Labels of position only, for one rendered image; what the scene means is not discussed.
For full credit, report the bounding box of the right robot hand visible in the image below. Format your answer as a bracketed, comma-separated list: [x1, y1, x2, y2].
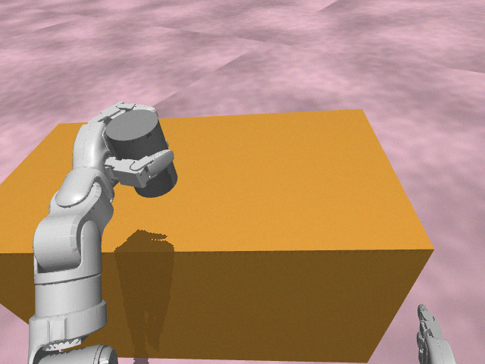
[417, 304, 457, 364]

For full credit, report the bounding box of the left robot hand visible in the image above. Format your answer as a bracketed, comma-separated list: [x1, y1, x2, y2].
[72, 102, 174, 188]

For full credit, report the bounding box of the can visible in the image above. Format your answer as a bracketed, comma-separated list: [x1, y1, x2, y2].
[106, 109, 177, 198]

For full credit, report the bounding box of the left robot arm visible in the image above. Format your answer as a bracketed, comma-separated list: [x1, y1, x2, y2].
[27, 168, 118, 364]

